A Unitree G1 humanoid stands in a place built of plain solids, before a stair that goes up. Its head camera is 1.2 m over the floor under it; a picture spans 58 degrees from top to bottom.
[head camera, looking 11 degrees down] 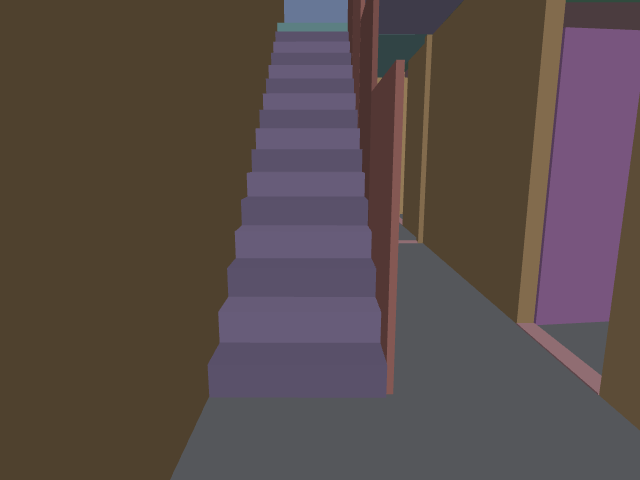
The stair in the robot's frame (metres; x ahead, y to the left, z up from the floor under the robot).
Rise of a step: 0.18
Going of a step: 0.26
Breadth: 0.90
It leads straight ahead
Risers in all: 16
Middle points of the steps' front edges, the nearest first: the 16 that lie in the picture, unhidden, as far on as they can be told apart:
2.00 0.11 0.18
2.26 0.11 0.36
2.52 0.11 0.54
2.78 0.11 0.72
3.04 0.11 0.90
3.30 0.11 1.07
3.56 0.11 1.25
3.83 0.10 1.43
4.09 0.10 1.61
4.35 0.10 1.79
4.61 0.10 1.97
4.87 0.10 2.15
5.13 0.10 2.33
5.39 0.10 2.51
5.65 0.10 2.69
5.95 0.10 2.87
